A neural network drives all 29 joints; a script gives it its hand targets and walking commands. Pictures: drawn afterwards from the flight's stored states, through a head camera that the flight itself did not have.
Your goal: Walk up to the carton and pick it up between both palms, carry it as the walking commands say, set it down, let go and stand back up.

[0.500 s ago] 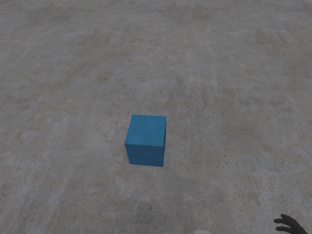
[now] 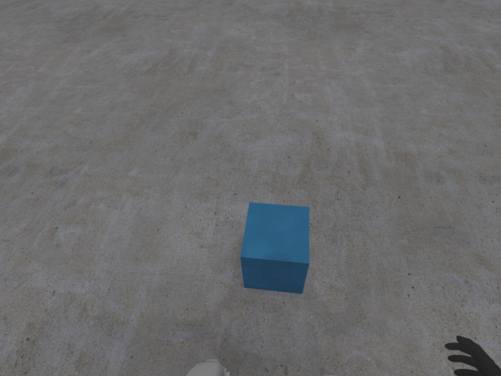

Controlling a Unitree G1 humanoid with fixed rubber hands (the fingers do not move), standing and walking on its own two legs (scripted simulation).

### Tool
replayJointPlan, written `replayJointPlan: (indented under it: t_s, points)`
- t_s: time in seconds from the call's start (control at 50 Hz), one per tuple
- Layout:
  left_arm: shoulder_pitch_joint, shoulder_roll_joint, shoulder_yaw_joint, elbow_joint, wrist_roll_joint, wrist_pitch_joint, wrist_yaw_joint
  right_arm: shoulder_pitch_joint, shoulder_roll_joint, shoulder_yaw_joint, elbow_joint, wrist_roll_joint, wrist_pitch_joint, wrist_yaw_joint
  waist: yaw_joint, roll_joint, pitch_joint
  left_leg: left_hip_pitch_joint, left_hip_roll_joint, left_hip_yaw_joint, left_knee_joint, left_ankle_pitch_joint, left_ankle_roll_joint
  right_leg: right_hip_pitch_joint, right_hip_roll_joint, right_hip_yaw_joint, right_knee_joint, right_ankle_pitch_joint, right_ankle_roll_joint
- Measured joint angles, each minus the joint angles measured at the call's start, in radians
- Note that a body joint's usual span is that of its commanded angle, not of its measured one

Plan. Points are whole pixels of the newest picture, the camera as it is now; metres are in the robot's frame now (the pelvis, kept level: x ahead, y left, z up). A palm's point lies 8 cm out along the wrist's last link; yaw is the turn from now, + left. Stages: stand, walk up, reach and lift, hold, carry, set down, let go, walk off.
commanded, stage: walk up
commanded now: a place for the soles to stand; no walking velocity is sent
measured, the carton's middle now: (275, 248) +0.68 -0.03 -0.60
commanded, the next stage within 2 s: none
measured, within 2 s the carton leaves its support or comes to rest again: neither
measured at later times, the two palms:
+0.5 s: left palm (62, 339) +0.19 +0.34 -0.06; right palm out of the picture +0.12 -0.33 -0.06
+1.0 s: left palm (71, 326) +0.20 +0.32 -0.04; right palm out of the picture +0.14 -0.34 -0.05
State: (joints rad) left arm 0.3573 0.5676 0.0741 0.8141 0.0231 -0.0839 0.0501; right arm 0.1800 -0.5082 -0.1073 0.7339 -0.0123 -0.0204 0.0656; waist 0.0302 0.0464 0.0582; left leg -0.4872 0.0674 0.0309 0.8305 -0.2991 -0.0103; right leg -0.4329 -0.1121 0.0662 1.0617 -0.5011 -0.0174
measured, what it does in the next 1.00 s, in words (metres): steps on the spot: right foot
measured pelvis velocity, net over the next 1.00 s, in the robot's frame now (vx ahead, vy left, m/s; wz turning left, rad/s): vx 0.07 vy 0.01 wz -0.11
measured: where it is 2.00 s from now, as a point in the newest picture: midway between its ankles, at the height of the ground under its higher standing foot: (263, 375)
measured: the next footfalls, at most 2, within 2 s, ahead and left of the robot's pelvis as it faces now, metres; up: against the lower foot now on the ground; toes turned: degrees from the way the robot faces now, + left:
right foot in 0.24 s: +0.12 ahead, -0.10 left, +0.00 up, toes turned -6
right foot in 1.44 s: +0.30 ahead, -0.13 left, +0.00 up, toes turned +1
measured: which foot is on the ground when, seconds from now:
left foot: down 0.00-1.00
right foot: up 0.00-0.22, down 0.24-1.00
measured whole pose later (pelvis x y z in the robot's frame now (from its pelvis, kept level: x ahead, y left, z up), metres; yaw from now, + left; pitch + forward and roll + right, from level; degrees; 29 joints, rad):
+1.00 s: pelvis +0.07 +0.01 +0.04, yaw -6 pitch -1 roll +1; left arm 0.15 0.43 0.07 0.96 0.02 -0.02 -0.05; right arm 0.13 -0.46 -0.05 0.98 -0.02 -0.05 0.03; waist -0.01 0.01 0.00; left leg -0.22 0.05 0.09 0.55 -0.44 0.03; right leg -0.25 0.02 0.02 0.52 -0.32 -0.04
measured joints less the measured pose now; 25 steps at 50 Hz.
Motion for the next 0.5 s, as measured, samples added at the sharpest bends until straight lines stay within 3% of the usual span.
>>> replayJointPlan:
  t_s: [0.06,0.2,0.26,0.38,0.44,0.5]
  points:
    - [-0.036,-0.026,-0.011,0.022,-0.010,0.006,-0.007,0.019,0.033,0.020,0.024,0.005,-0.014,-0.027,-0.015,-0.040,0.015,0.040,-0.011,0.022,-0.032,-0.021,0.009,-0.065,0.048,-0.012,0.084,0.050,-0.002]
    - [-0.081,-0.100,-0.021,0.043,-0.009,0.042,-0.043,0.049,0.022,0.042,0.053,0.007,-0.036,-0.063,-0.049,-0.055,0.042,0.085,0.001,0.056,-0.064,-0.034,0.020,-0.032,0.088,-0.108,-0.193,0.105,-0.011]
    - [-0.105,-0.107,-0.011,0.037,0.003,0.050,-0.052,0.048,0.012,0.048,0.067,0.015,-0.032,-0.077,-0.042,-0.045,0.048,0.072,0.019,0.060,-0.017,-0.067,0.013,0.019,0.107,-0.105,-0.302,0.188,-0.015]
    - [-0.174,-0.106,-0.020,0.050,-0.011,0.067,-0.068,0.008,0.046,0.072,0.134,0.021,-0.036,-0.091,-0.037,-0.070,0.032,0.118,-0.012,0.081,-0.078,-0.053,0.017,0.026,0.090,-0.072,-0.295,0.170,0.008]
    - [-0.209,-0.107,-0.017,0.057,-0.015,0.080,-0.072,-0.001,0.045,0.078,0.156,0.012,-0.046,-0.091,-0.035,-0.058,0.019,0.127,0.001,0.083,-0.083,-0.055,0.019,0.037,0.099,-0.076,-0.309,0.167,-0.007]
    - [-0.228,-0.104,-0.010,0.072,-0.009,0.080,-0.078,-0.018,0.042,0.081,0.181,0.011,-0.042,-0.092,-0.038,-0.047,0.013,0.141,0.018,0.076,-0.090,-0.059,0.006,0.062,0.110,-0.089,-0.342,0.186,0.006]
